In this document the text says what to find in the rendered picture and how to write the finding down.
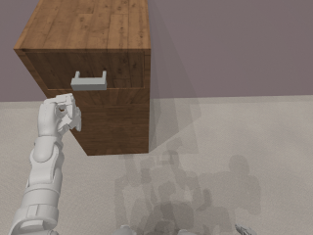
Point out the left robot hand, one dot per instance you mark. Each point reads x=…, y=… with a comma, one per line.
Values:
x=52, y=122

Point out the right robot hand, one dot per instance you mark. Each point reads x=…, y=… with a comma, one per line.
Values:
x=242, y=229

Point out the cabinet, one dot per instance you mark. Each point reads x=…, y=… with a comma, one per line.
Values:
x=115, y=121

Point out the handle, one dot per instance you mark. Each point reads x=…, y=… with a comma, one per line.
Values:
x=89, y=83

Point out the drawer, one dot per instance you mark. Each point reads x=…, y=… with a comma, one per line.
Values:
x=124, y=69

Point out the robot left forearm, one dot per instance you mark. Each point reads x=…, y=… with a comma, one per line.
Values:
x=39, y=207

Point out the left robot shin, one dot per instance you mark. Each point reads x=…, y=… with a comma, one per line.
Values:
x=124, y=226

